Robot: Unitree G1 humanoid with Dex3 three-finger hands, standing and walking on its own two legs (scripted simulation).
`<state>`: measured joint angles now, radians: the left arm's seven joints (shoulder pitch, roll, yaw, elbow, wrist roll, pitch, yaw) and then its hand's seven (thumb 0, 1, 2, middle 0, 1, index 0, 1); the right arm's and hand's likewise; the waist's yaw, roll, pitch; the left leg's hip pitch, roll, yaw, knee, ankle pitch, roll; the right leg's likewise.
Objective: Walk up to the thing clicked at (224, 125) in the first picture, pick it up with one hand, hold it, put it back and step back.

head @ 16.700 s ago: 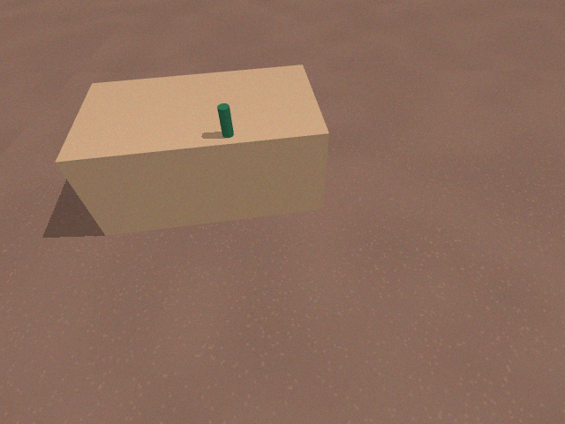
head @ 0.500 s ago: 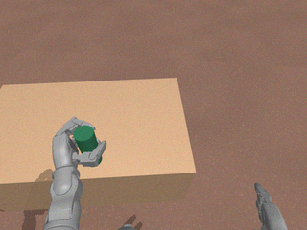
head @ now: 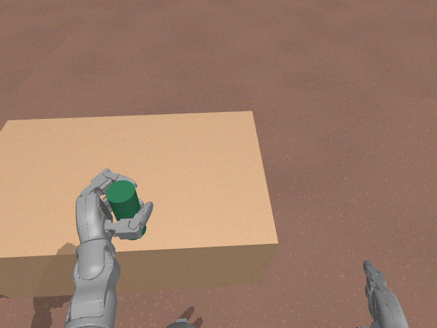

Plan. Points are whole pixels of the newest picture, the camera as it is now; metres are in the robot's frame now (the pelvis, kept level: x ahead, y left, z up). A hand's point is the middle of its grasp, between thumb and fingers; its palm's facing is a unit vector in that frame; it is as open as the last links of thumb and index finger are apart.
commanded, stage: hold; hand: left
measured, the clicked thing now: (128, 212) +0.31 +0.18 +0.05
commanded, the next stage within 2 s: crouch in 1.56 s
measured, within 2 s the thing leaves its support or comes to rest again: neither
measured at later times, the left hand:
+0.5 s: hand (126, 200) +0.33 +0.18 +0.07, palm faces +0.26 -0.97 +0.00, open 7.7 cm
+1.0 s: hand (127, 194) +0.34 +0.18 +0.07, palm faces +0.24 -0.97 -0.01, open 7.7 cm
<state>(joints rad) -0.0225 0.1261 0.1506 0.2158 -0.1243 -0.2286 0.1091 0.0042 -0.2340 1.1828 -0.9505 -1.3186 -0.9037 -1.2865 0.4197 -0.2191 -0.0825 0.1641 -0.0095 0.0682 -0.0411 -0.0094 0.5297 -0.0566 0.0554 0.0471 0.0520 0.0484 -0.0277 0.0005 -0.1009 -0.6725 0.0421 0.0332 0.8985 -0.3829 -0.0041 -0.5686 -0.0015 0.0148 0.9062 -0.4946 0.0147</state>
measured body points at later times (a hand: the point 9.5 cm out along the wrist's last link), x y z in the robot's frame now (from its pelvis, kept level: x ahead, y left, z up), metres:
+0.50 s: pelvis +0.01 +0.00 +0.00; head +0.04 +0.00 +0.45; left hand +0.31 +0.23 +0.07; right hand +0.16 -0.26 -0.04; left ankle +0.04 +0.12 -0.69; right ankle -0.02 -0.13 -0.69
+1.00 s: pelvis +0.02 -0.01 +0.00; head +0.05 -0.01 +0.45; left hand +0.32 +0.23 +0.08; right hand +0.17 -0.26 -0.05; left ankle +0.04 +0.12 -0.69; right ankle -0.02 -0.13 -0.69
